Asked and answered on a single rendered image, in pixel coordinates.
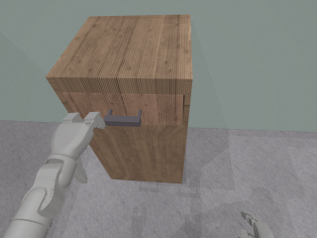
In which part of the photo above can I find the drawer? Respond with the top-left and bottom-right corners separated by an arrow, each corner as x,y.
62,92 -> 183,125

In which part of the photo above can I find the cabinet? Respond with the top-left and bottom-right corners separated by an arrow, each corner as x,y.
46,14 -> 193,183

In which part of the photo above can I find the left robot hand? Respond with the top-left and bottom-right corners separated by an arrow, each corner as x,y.
50,111 -> 106,183

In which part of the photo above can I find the handle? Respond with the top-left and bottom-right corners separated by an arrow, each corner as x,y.
103,108 -> 142,127

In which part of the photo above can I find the left robot forearm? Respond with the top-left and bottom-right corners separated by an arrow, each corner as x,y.
2,154 -> 77,238

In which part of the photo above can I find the right robot hand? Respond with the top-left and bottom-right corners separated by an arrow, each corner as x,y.
238,210 -> 274,238

